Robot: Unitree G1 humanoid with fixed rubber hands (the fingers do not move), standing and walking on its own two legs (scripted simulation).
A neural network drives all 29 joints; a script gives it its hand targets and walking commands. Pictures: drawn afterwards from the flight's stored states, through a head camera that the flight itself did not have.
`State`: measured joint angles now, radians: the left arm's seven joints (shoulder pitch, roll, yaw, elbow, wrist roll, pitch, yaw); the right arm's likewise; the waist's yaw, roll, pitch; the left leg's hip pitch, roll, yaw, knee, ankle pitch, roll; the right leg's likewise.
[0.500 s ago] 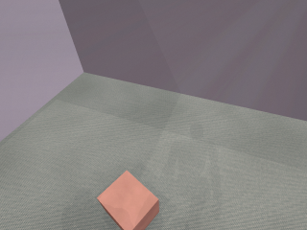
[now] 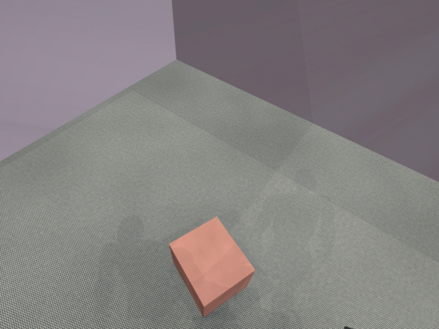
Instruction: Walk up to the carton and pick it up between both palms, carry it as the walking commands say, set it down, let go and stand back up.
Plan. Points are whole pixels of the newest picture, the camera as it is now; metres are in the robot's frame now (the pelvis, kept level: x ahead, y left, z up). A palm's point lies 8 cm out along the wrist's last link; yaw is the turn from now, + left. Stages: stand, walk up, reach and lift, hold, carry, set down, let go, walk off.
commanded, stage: walk up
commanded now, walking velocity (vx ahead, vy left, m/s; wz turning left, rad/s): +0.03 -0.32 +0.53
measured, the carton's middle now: (210, 265) +0.45 +0.04 -0.65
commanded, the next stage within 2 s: none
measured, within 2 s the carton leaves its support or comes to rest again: neither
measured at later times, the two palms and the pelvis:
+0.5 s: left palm out of the picture +0.11 +0.17 -0.11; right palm out of the picture +0.06 -0.40 -0.05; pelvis +0.03 -0.09 +0.03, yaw +15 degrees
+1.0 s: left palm out of the picture -0.05 +0.01 -0.13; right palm (362, 241) +0.34 -0.30 -0.09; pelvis +0.10 -0.17 +0.01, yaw +28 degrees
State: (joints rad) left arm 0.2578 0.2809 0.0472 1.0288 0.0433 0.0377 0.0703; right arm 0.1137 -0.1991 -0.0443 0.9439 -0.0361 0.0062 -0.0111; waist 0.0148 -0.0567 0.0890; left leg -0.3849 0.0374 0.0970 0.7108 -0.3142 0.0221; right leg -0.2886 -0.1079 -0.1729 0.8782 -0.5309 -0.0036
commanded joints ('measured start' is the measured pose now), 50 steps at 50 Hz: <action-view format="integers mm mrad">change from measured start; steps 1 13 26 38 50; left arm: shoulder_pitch -100 -112 108 104 147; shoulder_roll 54 -2 69 23 36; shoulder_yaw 7 1 12 -38 -26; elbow -123 -271 -190 -200 -183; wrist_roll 47 11 -42 -27 -61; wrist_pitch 39 63 0 -47 -62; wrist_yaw -76 -119 -54 -32 -29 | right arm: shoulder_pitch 425 416 328 169 207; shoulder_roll -292 -277 -232 -112 -206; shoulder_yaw -107 -112 -101 -51 -39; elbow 76 -86 -205 -193 -120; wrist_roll -19 -23 -9 12 6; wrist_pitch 47 10 17 41 12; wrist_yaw -73 -28 -55 9 -11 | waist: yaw -116 -65 39 -15 -104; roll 39 380 31 -124 207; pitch -102 -88 -127 -76 -225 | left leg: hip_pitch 311 165 -226 -249 597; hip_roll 559 217 56 -46 239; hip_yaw -753 -381 -376 -101 -325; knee -427 -361 -134 330 -260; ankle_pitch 401 321 -215 -40 710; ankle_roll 144 -1 13 -42 136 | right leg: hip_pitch -407 -343 399 330 -81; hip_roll -46 68 -10 -133 -45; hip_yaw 240 210 207 125 27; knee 445 298 -635 -515 -92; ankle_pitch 66 360 272 1155 748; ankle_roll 52 101 73 -28 43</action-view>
